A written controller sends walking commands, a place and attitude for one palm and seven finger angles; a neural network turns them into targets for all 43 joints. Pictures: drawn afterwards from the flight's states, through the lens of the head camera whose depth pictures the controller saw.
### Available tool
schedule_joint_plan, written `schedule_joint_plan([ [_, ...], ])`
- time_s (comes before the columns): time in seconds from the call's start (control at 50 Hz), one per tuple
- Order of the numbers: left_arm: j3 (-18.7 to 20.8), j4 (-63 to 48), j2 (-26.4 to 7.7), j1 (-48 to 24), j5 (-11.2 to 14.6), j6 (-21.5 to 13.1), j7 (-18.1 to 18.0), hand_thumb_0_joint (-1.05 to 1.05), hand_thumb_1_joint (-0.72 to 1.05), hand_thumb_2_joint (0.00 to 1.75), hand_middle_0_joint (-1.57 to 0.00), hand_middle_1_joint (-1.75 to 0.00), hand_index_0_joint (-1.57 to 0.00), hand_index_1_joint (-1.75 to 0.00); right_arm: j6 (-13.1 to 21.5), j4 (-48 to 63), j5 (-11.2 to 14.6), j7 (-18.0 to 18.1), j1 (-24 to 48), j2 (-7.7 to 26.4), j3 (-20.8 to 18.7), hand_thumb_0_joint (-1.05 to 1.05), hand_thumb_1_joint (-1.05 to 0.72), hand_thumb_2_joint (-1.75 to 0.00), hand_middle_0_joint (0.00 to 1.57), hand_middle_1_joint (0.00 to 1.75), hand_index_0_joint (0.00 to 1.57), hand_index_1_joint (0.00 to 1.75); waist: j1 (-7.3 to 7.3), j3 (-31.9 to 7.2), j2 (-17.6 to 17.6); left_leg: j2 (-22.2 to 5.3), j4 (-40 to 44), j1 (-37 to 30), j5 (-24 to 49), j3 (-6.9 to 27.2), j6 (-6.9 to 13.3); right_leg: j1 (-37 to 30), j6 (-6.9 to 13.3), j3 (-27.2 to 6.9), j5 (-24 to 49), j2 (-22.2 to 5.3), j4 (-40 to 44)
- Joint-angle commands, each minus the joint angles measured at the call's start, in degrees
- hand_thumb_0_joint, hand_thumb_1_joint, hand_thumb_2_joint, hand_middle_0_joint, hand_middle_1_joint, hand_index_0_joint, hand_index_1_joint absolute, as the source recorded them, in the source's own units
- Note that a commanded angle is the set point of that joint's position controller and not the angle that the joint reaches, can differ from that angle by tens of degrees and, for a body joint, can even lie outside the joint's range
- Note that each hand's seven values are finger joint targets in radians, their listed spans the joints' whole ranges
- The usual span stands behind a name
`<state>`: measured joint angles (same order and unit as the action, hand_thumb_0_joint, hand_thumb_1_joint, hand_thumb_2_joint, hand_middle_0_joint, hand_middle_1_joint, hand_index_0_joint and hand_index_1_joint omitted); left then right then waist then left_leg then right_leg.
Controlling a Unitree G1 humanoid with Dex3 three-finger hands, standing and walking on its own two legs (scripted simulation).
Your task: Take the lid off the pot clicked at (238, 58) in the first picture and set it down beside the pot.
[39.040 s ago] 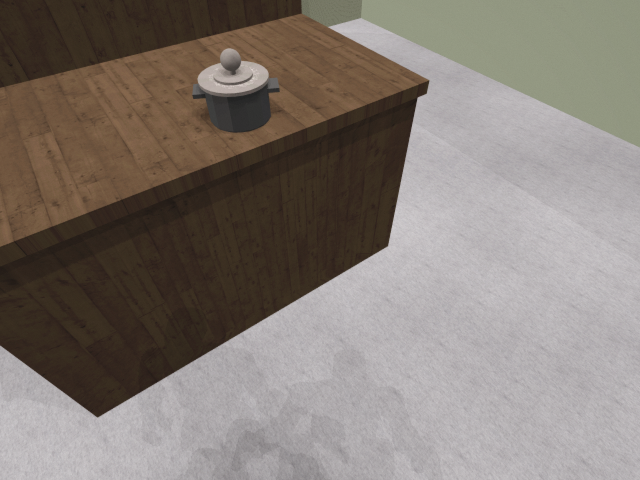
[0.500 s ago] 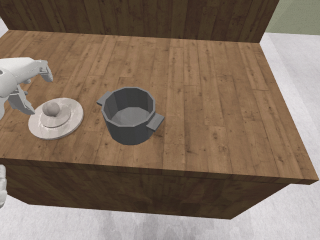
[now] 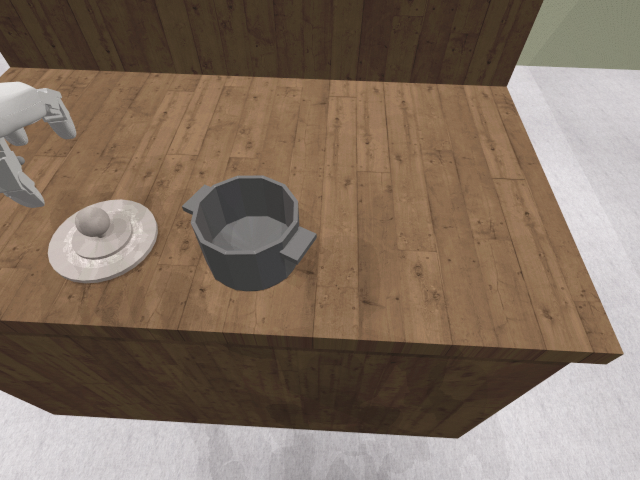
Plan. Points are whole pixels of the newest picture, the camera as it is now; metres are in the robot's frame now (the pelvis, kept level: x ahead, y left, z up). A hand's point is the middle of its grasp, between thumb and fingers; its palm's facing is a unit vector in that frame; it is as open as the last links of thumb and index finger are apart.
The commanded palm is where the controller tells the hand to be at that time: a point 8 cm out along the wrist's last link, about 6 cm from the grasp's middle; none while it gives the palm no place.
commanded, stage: draw the hand back to the body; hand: left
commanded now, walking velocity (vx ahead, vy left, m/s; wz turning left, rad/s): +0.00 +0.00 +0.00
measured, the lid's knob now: (92, 221) +0.47 +0.35 +0.02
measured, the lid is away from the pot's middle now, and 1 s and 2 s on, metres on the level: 0.24 0.24 0.24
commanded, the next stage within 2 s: none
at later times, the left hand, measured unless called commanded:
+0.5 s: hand (22, 192) +0.39 +0.34 +0.16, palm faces -0.31 -0.04 -0.95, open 11.0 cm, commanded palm +0.37 +0.33 +0.22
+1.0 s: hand (58, 178) +0.37 +0.26 +0.21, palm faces +0.46 -0.83 -0.30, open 10.3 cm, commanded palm +0.30 +0.30 +0.21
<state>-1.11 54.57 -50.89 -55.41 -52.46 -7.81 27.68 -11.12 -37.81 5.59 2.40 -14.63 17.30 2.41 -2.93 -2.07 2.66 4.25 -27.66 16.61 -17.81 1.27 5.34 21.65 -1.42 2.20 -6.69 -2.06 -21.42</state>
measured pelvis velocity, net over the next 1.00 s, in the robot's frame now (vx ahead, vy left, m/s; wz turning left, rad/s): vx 0.03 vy -0.03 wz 0.00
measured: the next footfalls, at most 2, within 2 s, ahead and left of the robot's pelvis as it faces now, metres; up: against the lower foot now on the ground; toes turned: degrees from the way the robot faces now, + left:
none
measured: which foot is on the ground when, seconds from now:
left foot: down 0.00-1.00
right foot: down 0.00-1.00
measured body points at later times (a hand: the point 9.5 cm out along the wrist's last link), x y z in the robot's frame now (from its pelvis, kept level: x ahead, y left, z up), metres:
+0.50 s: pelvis +0.00 +0.00 +0.00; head +0.04 -0.01 +0.45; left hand +0.41 +0.34 +0.21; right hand +0.11 -0.27 -0.12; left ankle -0.05 +0.06 -0.74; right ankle +0.04 -0.16 -0.74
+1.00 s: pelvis +0.03 -0.03 +0.00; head +0.04 -0.04 +0.45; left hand +0.34 +0.31 +0.22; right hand +0.17 -0.26 -0.10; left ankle -0.05 +0.06 -0.74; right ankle +0.04 -0.16 -0.74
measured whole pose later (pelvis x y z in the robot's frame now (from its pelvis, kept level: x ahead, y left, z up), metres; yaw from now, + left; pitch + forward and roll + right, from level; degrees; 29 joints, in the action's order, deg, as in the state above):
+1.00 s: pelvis +0.03 -0.03 +0.00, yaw +0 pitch +1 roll -2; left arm 21.8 9.2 -28.3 -14.2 3.2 -5.2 -4.0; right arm 2.3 -37.8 2.5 2.8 -12.8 14.2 3.2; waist 0.8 1.0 3.1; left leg 1.6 -23.5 4.7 -19.1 1.8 2.8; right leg 11.7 -0.2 2.9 -9.8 0.4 -21.0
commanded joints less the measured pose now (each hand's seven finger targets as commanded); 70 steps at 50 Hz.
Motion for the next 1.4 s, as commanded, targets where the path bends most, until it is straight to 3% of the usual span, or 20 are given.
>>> schedule_joint_plan([
  [0.0, 5.6, -14.1, -17.5, -27.8, -0.8, -0.3, -2.6, 0.0, 0.04, 0.54, -0.31, -0.93, -0.31, -0.93, 1.6, 5.8, -0.3, 0.8, 0.1, 8.8, -3.1, 0.0, -0.9, -0.9, 0.2, 0.3, 0.2, 0.3, -0.18, -20.9, 4.9, -3.9, 2.6, -6.2, 31.7, 3.0, -3.5, -12.2, 4.8, 1.2, 10.3, 2.2, -1.7],
  [0.04, 8.2, -17.6, -20.7, -29.3, -0.9, -0.8, -3.2, 0.0, 0.04, 0.54, -0.31, -0.93, -0.31, -0.93, 1.9, 6.1, -0.8, 1.0, 0.4, 9.0, -3.3, 0.0, -0.9, -0.9, 0.2, 0.3, 0.2, 0.3, -0.15, -23.7, 7.9, -3.8, 1.7, -8.8, 36.0, 3.4, -3.8, -12.8, 4.9, 0.8, 12.2, 2.1, -1.6],
  [0.1, 9.7, -7.4, -20.4, -20.9, 0.5, -0.7, -2.5, 0.0, 0.04, 0.54, -0.31, -0.93, -0.31, -0.93, 2.0, 5.6, -0.2, 1.4, -0.6, 8.9, -2.6, 0.0, -0.9, -0.9, 0.2, 0.3, 0.2, 0.3, 0.13, -19.7, -0.1, -3.7, 2.0, -2.8, 28.5, 2.3, -2.2, -14.7, 4.3, 1.1, 12.2, 1.9, -2.2],
  [0.22, 8.1, -19.7, -18.2, -20.2, 0.0, -0.9, -2.8, 0.0, 0.04, 0.54, -0.31, -0.93, -0.31, -0.93, 1.6, 7.9, -0.6, 0.6, 2.3, 8.1, -3.1, 0.0, -0.9, -0.9, 0.2, 0.3, 0.2, 0.3, 0.88, -21.9, 8.9, -4.0, 1.3, -7.6, 36.5, 3.5, -3.4, -13.3, 5.0, 0.7, 12.5, 1.7, -2.5],
  [0.32, 13.7, -17.7, -21.6, -11.1, 2.8, -0.3, -2.0, 0.0, 0.04, 0.54, -0.31, -0.93, -0.31, -0.93, 1.1, 8.5, -0.4, 0.5, 2.7, 8.5, -2.8, 0.0, -0.9, -0.9, 0.2, 0.3, 0.2, 0.3, 1.17, -20.0, 1.3, -3.5, 1.3, -2.6, 29.6, 2.5, -1.7, -16.4, 4.3, 0.9, 14.2, 1.2, -3.3],
  [0.4, 9.9, -26.2, -16.8, -12.3, 3.0, 0.4, -1.8, 0.0, 0.04, 0.54, -0.31, -0.93, -0.31, -0.93, 1.1, 9.6, -0.4, 0.0, 4.2, 7.7, -3.2, 0.0, -0.9, -0.9, 0.2, 0.3, 0.2, 0.3, 0.79, -19.5, 6.8, -4.0, 1.5, -7.5, 35.5, 3.7, -2.9, -12.5, 4.6, 1.4, 11.6, 1.6, -2.3],
  [0.44, 13.7, -30.6, -20.5, -9.6, 3.1, 0.0, -2.5, 0.0, 0.04, 0.54, -0.31, -0.93, -0.31, -0.93, 1.3, 10.0, -0.7, -0.3, 4.5, 8.0, -3.4, 0.0, -0.9, -0.9, 0.2, 0.3, 0.2, 0.3, 1.18, -21.3, 7.8, -4.0, 1.0, -9.7, 38.3, 4.0, -3.2, -12.9, 4.7, 1.3, 12.1, 1.8, -2.3],
  [0.54, 15.9, -29.4, -19.7, 0.2, 5.4, 1.0, -1.6, 0.0, 0.04, 0.54, -0.31, -0.93, -0.31, -0.93, 1.3, 10.5, -0.7, -0.9, 5.4, 8.2, -2.9, 0.0, -0.9, -0.9, 0.2, 0.3, 0.2, 0.3, 1.73, -18.2, 3.3, -3.9, 1.6, -6.1, 33.9, 3.6, -2.8, -14.4, 4.3, 1.6, 12.6, 1.4, -2.3],
  [0.56, 19.3, -35.3, 0.9, -3.7, 39.9, -1.4, -12.5, 0.0, 0.04, 0.54, -0.31, -0.93, -0.31, -0.93, 4.6, 13.4, -0.2, 0.4, -3.2, 2.7, -2.8, 0.0, -0.9, -0.9, 0.2, 0.3, 0.2, 0.3, -0.63, -13.9, 2.0, -7.4, 4.0, -14.2, 27.6, 4.9, -6.5, -9.3, 5.4, 2.9, 5.4, 0.7, -2.3],
  [0.6, 13.6, -39.9, 7.8, 6.7, 44.4, -1.8, -20.3, 0.0, 0.04, 0.54, -0.31, -0.93, -0.31, -0.93, 8.0, 13.5, -0.2, 1.3, 2.3, 3.9, -1.9, 0.0, -0.9, -0.9, 0.2, 0.3, 0.2, 0.3, 0.95, -10.2, 2.8, -10.7, 7.9, -17.4, 19.1, 9.7, -7.4, -6.1, 5.2, 1.6, -2.0, 0.7, -1.4],
  [0.64, 20.9, -41.1, 3.2, 9.9, 51.1, -1.7, -25.1, 0.0, 0.04, 0.54, -0.31, -0.93, -0.31, -0.93, 10.2, 11.7, -1.0, 2.0, 3.3, 5.7, -1.8, 0.0, -0.9, -0.9, 0.2, 0.3, 0.2, 0.3, 1.84, -11.0, -1.2, -10.0, 7.7, -14.5, 17.8, 6.6, -5.9, -11.0, 4.9, 0.9, 0.3, 0.4, -0.6],
  [0.74, 30.4, -49.9, -5.0, 0.8, 52.6, -2.4, -32.2, 0.0, 0.12, 0.58, -0.3, -0.86, -0.3, -0.86, 13.6, 7.7, -2.7, 3.0, 3.3, 5.3, -1.0, 0.0, -0.9, -0.9, 0.2, 0.3, 0.2, 0.3, 2.51, -11.0, 7.6, -7.6, 6.8, -10.8, 27.3, 2.8, -7.4, -18.8, 5.2, 0.8, 10.2, 0.1, -0.8],
  [0.8, 27.1, -58.9, 4.3, 12.8, 53.9, -2.6, -32.9, 0.0, 0.19, 0.61, -0.29, -0.82, -0.29, -0.82, 17.0, 9.0, -3.1, 1.8, 4.6, 3.1, -0.9, 0.0, -0.9, -0.9, 0.2, 0.3, 0.2, 0.3, 4.44, -14.9, 17.6, -8.2, 5.0, -17.2, 43.1, 3.2, -9.4, -19.9, 5.2, 1.6, 13.8, 0.2, -1.5],
  [0.86, 26.1, -55.3, 10.2, 26.5, 55.6, -0.8, -33.0, 0.0, 0.25, 0.63, -0.29, -0.77, -0.29, -0.77, 17.6, 8.0, -3.6, 0.5, 3.9, 3.9, -1.8, 0.0, -0.9, -0.9, 0.2, 0.3, 0.2, 0.3, 4.28, -11.4, 4.9, -8.4, 4.6, -13.8, 43.9, 1.8, -7.7, -20.5, 4.7, 2.0, 17.2, 0.9, -0.8],
  [0.92, 28.5, -53.3, 8.0, 25.9, 56.1, 0.6, -32.9, 0.0, 0.32, 0.66, -0.28, -0.72, -0.28, -0.72, 16.0, 7.4, -3.0, 1.0, 5.1, 5.0, -2.4, 0.0, -0.9, -0.9, 0.2, 0.3, 0.2, 0.3, 3.59, -7.6, -4.9, -7.5, 5.7, -7.6, 30.4, 0.3, -4.9, -20.8, 4.4, 1.8, 17.2, 0.7, -1.3],
  [1.04, 29.1, -70.3, 8.0, 30.0, 56.8, -0.9, -33.2, 0.0, 0.45, 0.71, -0.26, -0.63, -0.26, -0.63, 18.0, 8.2, -2.9, 0.6, 8.0, 3.5, -2.1, 0.0, -0.9, -0.9, 0.2, 0.3, 0.2, 0.3, 4.37, -16.4, 8.2, -6.6, 4.2, -15.4, 38.9, 0.1, -5.3, -24.7, 4.1, 0.8, 21.7, -0.1, -1.1],
  [1.12, 31.8, -62.1, 7.8, 33.9, 56.8, 1.1, -34.0, 0.0, 0.53, 0.75, -0.25, -0.57, -0.25, -0.57, 16.9, 6.8, -3.1, 1.1, 7.4, 4.0, -2.6, 0.0, -0.9, -0.9, 0.2, 0.3, 0.2, 0.3, 4.5, -11.2, -1.8, -6.3, 5.3, -10.6, 30.4, -0.8, -3.7, -24.3, 4.1, 1.1, 21.5, 0.2, -0.6],
  [1.26, 27.8, -71.6, 11.7, 35.0, 57.3, -0.1, -33.9, 0.0, 0.68, 0.81, -0.23, -0.46, -0.23, -0.46, 18.5, 8.1, -2.7, 1.3, 10.8, 2.9, -1.9, 0.0, -0.9, -0.9, 0.2, 0.3, 0.2, 0.3, 4.71, -10.7, 6.9, -5.3, 6.8, -13.0, 24.1, -0.6, -3.5, -22.7, 4.2, 0.9, 14.3, 0.2, 0.5],
  [1.34, 34.2, -64.9, 8.0, 43.4, 57.8, 1.1, -34.7, 0.0, 0.77, 0.85, -0.22, -0.39, -0.22, -0.39, 17.7, 7.0, -3.1, 1.5, 10.4, 3.2, -2.3, 0.0, -0.9, -0.9, 0.2, 0.3, 0.2, 0.3, 5.29, -7.1, -3.2, -5.6, 6.9, -9.5, 20.8, -0.5, -3.1, -23.2, 3.9, 0.7, 13.5, 0.3, 0.6],
  [1.38, 30.3, -66.9, 11.9, 41.9, 58.0, 1.0, -33.9, 0.0, 0.81, 0.86, -0.21, -0.36, -0.21, -0.36, 17.5, 8.1, -2.9, 1.6, 12.2, 2.7, -2.0, 0.0, -0.9, -0.9, 0.2, 0.3, 0.2, 0.3, 5.14, -4.5, -1.8, -5.5, 7.6, -8.8, 17.1, -0.9, -3.0, -21.1, 3.8, 0.6, 9.7, 0.2, 1.7],
])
